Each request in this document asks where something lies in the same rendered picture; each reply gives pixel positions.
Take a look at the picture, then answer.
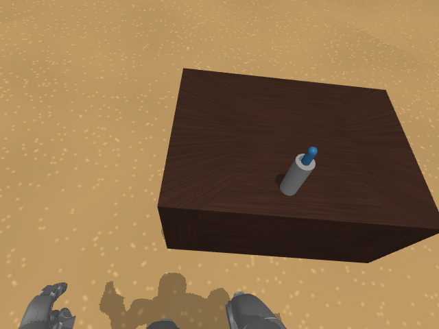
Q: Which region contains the left robot hand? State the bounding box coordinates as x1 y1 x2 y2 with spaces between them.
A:
19 282 76 329

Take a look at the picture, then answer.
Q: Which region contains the bottle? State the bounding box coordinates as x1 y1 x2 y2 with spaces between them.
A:
280 147 318 196

